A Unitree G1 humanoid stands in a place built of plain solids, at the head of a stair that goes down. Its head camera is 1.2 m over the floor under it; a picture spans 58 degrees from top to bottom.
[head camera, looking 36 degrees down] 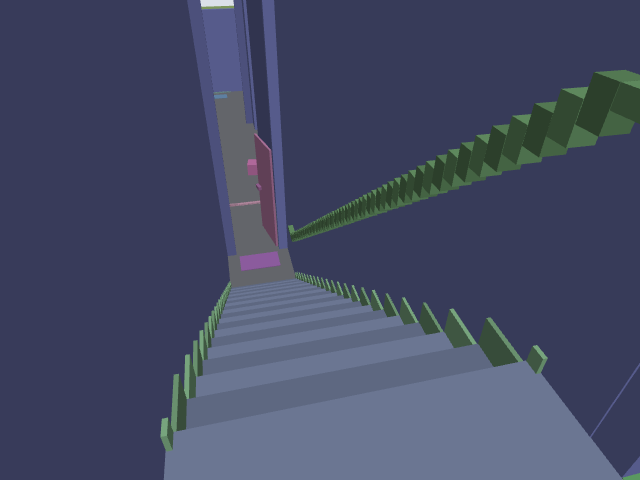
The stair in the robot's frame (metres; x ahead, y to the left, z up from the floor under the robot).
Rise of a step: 0.19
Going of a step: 0.24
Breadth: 1.20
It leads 13 degrees to the left of straight ahead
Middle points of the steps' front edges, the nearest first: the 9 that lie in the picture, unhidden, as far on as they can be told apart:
0.83 -0.14 0.00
1.06 -0.08 -0.18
1.29 -0.03 -0.37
1.53 0.02 -0.56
1.76 0.08 -0.74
2.00 0.13 -0.93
2.23 0.18 -1.11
2.46 0.24 -1.30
2.70 0.29 -1.49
